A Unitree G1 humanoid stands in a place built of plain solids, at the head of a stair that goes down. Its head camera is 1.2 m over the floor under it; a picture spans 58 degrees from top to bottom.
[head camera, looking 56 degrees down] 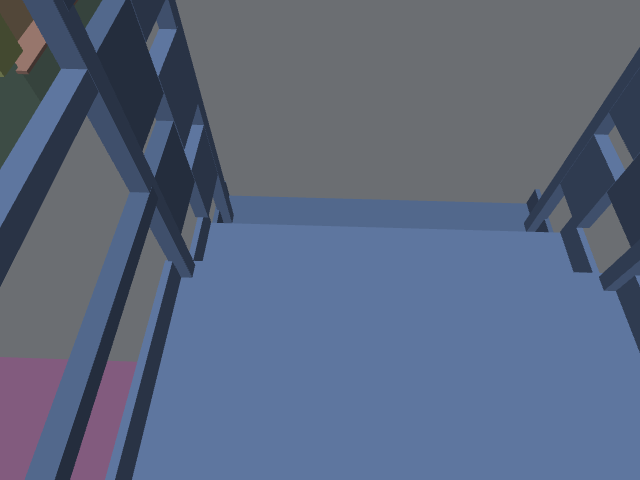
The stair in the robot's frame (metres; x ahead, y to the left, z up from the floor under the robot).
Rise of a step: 0.17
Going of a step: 0.28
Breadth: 1.40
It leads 2 degrees to the right of straight ahead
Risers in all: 3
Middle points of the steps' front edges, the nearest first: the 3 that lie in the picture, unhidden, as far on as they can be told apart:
0.71 -0.24 0.00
0.99 -0.25 -0.17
1.27 -0.26 -0.34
